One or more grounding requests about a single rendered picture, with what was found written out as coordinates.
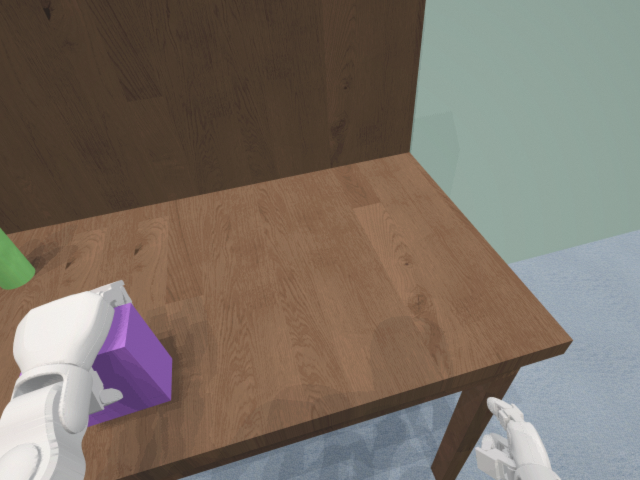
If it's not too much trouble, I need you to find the right robot hand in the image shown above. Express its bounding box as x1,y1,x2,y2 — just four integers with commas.
475,397,552,480

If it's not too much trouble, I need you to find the sponge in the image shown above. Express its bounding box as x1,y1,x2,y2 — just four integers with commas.
19,303,172,427

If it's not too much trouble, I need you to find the left robot forearm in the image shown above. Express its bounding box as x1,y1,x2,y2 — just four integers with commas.
0,364,93,480

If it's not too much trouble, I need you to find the table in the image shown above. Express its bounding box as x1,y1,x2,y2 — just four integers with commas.
0,0,573,480

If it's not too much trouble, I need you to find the left robot hand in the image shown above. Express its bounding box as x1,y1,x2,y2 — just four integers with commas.
13,280,133,415

